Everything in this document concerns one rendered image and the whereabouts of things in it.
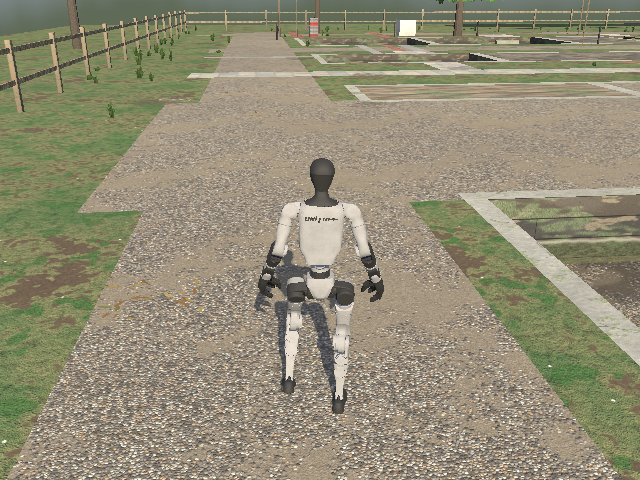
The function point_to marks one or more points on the robot right forearm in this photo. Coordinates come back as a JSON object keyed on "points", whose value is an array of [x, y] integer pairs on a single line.
{"points": [[371, 266]]}

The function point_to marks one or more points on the humanoid robot head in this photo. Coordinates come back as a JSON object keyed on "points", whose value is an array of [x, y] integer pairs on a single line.
{"points": [[321, 172]]}

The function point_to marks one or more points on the robot right upper arm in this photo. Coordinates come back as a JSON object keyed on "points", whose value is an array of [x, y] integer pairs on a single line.
{"points": [[352, 212]]}

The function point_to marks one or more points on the robot left upper arm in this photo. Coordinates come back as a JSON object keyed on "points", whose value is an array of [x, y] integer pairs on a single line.
{"points": [[290, 210]]}

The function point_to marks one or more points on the left robot hand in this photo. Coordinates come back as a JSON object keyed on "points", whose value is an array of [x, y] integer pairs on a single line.
{"points": [[270, 283]]}

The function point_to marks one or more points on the robot left forearm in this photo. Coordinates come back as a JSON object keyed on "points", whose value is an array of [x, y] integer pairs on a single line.
{"points": [[270, 265]]}

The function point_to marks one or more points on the right robot hand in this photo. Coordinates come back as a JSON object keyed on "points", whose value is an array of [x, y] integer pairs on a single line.
{"points": [[379, 287]]}

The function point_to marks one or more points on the right robot shin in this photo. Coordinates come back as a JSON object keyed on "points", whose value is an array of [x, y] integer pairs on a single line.
{"points": [[340, 368]]}

